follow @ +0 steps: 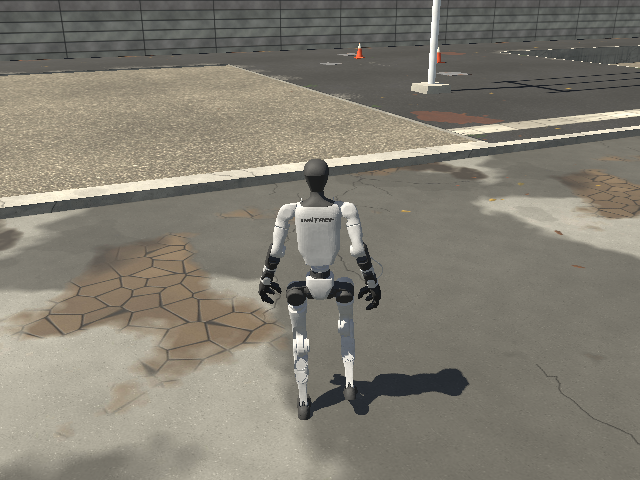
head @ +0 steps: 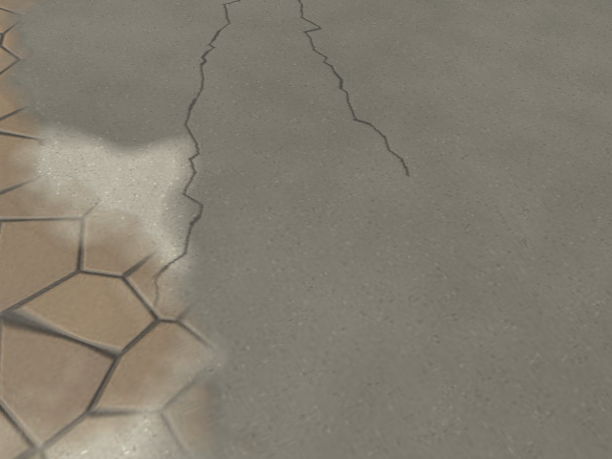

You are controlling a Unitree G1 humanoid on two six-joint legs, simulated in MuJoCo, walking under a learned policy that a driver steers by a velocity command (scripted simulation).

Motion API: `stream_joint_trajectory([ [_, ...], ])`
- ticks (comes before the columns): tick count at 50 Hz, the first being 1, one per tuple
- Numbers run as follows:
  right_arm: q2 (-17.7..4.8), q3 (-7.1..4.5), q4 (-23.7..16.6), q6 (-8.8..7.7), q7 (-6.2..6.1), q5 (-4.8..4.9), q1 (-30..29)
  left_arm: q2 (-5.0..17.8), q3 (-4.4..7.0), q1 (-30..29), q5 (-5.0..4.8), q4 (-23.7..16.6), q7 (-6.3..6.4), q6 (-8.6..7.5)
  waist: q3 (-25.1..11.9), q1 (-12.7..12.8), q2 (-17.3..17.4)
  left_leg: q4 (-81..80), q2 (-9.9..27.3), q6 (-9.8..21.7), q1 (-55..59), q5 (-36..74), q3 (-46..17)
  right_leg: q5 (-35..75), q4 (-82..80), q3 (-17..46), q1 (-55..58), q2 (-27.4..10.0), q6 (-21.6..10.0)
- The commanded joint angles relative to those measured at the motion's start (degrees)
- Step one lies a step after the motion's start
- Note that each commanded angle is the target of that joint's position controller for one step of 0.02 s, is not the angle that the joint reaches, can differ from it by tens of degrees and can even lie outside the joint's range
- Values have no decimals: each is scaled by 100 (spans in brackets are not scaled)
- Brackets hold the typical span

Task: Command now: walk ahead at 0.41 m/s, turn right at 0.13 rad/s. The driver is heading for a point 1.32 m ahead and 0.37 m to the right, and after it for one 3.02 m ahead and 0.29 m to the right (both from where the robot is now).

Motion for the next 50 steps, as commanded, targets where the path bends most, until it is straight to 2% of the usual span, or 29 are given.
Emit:
stream_joint_trajectory([
  [1, -665, -103, -179, -37, -64, -30, 171, 148, 21, -354, 30, -345, -89, -2, 287, -49, 618, -1052, 1447, 691, 878, 1792, -1085, 609, -281, 97, -1641, -354, 115],
  [6, -876, -106, -57, -48, -162, -75, 190, -6, -101, -1320, 50, -798, -114, 31, 598, -231, 601, -1446, 1324, 578, 214, 1701, -176, 1841, -2012, -66, -1271, -109, 254],
  [11, -905, -110, 134, -25, -182, 14, 358, 43, -133, -1885, 28, -1168, -278, -1, 763, -245, 541, -1271, 1628, 472, 809, 2376, 320, 1921, -2883, -241, -1061, 97, -59],
  [14, -1154, -174, 41, 103, -252, -18, 154, 345, 19, -1449, 25, -1219, -364, 8, 171, 161, 865, -27, 1725, 269, 1401, 5438, 594, 1112, -2796, -648, -297, 561, -389],
  [15, -1218, -188, -4, 180, -290, -50, 91, 557, 142, -775, 11, -1083, -361, 36, -250, 512, 962, 937, 1675, 174, 1359, 6154, 692, 898, -2767, -754, 476, 785, -518],
  [16, -1239, -173, -72, 221, -319, -46, 14, 851, 312, 147, 0, -877, -305, 71, -732, 986, 824, 2261, 1497, -10, 673, 5971, 791, 1049, -3016, -619, 1890, 895, -728],
  [17, -1073, -84, -248, 165, -327, -143, 123, 1337, 456, 1033, 37, -767, -170, 148, -1408, 1154, -91, 4212, 1150, -214, -922, 3532, 796, 769, -3030, 1120, 3715, -198, -1112],
  [18, -284, 161, -407, -38, -177, -99, 601, 1456, 448, 873, 4, -912, -165, 129, -2200, 547, -1295, 6331, -178, -543, -3199, -1600, -57, -690, -4078, 4630, 5356, -1588, -2315],
  [19, -883, 34, -531, -306, -85, 107, -55, 1033, 331, 859, 68, -873, -150, 118, -2056, 897, -629, 6661, 109, -304, -3821, -1484, -1048, -1032, -4640, 4690, 5197, -1426, -2001],
  [20, -1071, -7, -732, -412, -63, 282, -538, 796, 275, 616, 107, -898, -127, 74, -1232, 804, -377, 6411, 392, -156, -4057, -1033, -928, -715, -4692, 3732, 4449, -1233, -1713],
  [21, -1021, -1, -776, -455, -111, 209, -707, 703, 232, 179, 107, -999, -145, 15, -621, 478, 346, 5821, 654, -144, -3820, -628, -872, 36, -4804, 3063, 3350, -983, -1553],
  [22, -1063, -62, -742, -413, -170, 60, -713, 544, 186, -157, 140, -1100, -142, -21, -419, 247, 462, 5309, 851, -191, -3416, -432, -849, 599, -4869, 2555, 2620, -751, -1436],
  [23, -1039, -80, -752, -331, -179, -9, -593, 507, 159, -335, 199, -1193, -126, -26, -285, 50, 316, 5138, 947, -244, -3061, -347, -867, 925, -5002, 2324, 2068, -594, -1438],
  [26, -863, -63, -907, -136, -205, -118, -633, 605, 185, -233, 127, -1203, -57, -38, -88, -70, 121, 4347, 1009, -537, -2872, -94, -669, 1472, -5201, 1825, 1224, -402, -1497],
  [29, -740, -6, -1194, -100, -234, -148, -1382, 810, 244, 84, 102, -1171, 48, -10, 85, 176, 46, 2986, 844, -717, -2920, 1076, -546, 1467, -5164, 1444, 920, -88, -1261],
  [32, -606, 62, -1385, -159, -172, -85, -2032, 849, 257, 442, 41, -1118, 95, 68, 20, 494, -88, 1697, 492, -735, -2445, 2038, -458, 1138, -4944, 1359, 916, 97, -989],
  [35, -761, 32, -1554, -214, -88, 13, -2385, 812, 248, 748, 2, -1047, 116, 139, -30, 618, -202, 1186, 352, -690, -2395, 1950, -611, 880, -4537, 1810, 1441, -93, -935],
  [37, -922, -23, -1598, -273, -25, 29, -2395, 786, 243, 825, 22, -1056, 143, 187, -97, 549, -285, 909, 286, -575, -2319, 1477, -715, 854, -4126, 2221, 1913, -255, -875],
  [39, -1050, -96, -1508, -332, -13, 46, -1943, 777, 246, 708, 57, -1112, 155, 227, -205, 247, -491, 672, 254, -352, -1698, 1053, -638, 1134, -3687, 2438, 2022, -266, -743],
  [40, -1218, -181, -1389, -362, -50, -1, -1359, 602, 182, 656, 83, -1162, 140, 220, -557, -56, -455, 546, 405, -127, -739, 1066, -674, 1388, -3065, 2263, 1822, -5, -564],
  [41, -1538, -264, -1298, -373, -98, -105, -431, 232, 41, 655, 174, -1264, 112, 183, -1377, -443, 75, 712, 1355, 288, 725, 839, -1501, 869, -1531, 1727, 1202, 317, -342],
  [42, -1965, -389, -1026, -281, -75, -149, 150, -79, -65, 1543, 10, -1371, 93, 111, -2097, -102, 2018, 282, 2590, 1299, 2617, -329, -4156, -1593, 285, 933, -835, 1130, 64],
  [43, -1417, -290, -1040, -243, -31, -10, 159, 489, 10, 1547, -69, -1211, 112, 91, -1798, -246, 1620, -67, 2672, 1257, 2515, -1644, -4849, -1717, 1073, 1078, -1611, 690, 133],
  [44, -1054, -191, -1086, -211, -40, 12, -88, 806, 94, 916, -46, -1260, 112, 108, -986, -408, 997, -154, 2372, 986, 1850, -1566, -3969, -1168, 1286, 1038, -1822, 517, 170],
  [45, -975, -142, -1115, -168, -35, -39, -387, 749, 87, 515, 34, -1361, 126, 116, -529, -325, 571, -221, 2099, 840, 1152, -821, -3234, -775, 1195, 826, -1705, 344, 201],
  [46, -880, -105, -1074, -142, -26, -63, -568, 666, 90, 248, 113, -1455, 115, 91, -157, -230, 502, -347, 1866, 831, 590, -130, -2738, -511, 873, 790, -1635, 214, 211],
  [47, -806, -66, -1048, -147, -25, -104, -648, 558, 89, 236, 108, -1489, 83, 87, -49, -73, 643, -486, 1684, 784, 210, 303, -2348, -358, 615, 739, -1370, 64, 201],
  [48, -755, -54, -1008, -157, -11, -90, -672, 446, 67, 302, 87, -1486, 61, 98, -38, 13, 767, -611, 1560, 788, 13, 555, -2101, -312, 376, 634, -1179, 6, 208],
  [50, -828, -77, -912, -181, 8, -2, -611, 253, 10, 281, 107, -1517, 32, 123, -44, 80, 811, -796, 1520, 907, -166, 1049, -1745, -251, -141, 423, -1076, -74, 259],
])
Next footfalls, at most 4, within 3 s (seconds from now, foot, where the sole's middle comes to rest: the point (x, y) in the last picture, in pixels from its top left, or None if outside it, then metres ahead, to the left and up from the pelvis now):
0.32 right None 0.35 -0.15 -0.78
0.82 left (316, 394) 0.67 -0.04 -0.78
1.30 right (460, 359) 0.76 -0.39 -0.78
1.84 left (401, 244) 1.13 -0.30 -0.78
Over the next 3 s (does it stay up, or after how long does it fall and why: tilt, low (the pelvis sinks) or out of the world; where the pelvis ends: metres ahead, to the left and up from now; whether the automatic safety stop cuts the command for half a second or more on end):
stays up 1.25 -0.39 -0.01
